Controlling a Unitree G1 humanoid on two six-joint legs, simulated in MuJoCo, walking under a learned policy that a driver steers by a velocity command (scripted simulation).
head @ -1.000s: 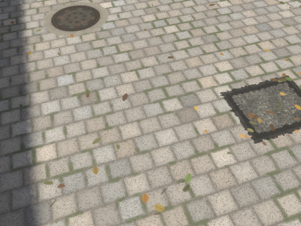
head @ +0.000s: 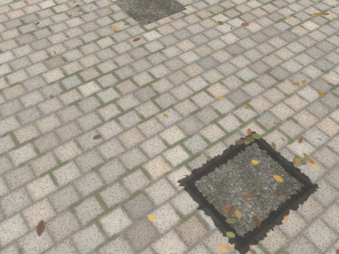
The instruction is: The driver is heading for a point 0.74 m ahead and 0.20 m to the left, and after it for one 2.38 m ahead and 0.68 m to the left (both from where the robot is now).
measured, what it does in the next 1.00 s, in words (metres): walks ahead, turning left: right foot, then left foot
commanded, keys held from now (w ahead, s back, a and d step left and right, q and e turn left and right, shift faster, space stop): w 0.34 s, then w+q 0.20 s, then q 0.46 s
